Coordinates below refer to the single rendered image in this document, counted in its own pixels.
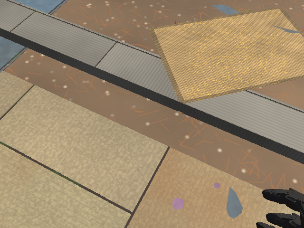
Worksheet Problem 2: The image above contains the robot right hand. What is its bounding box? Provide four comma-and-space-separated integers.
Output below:
256, 188, 304, 228

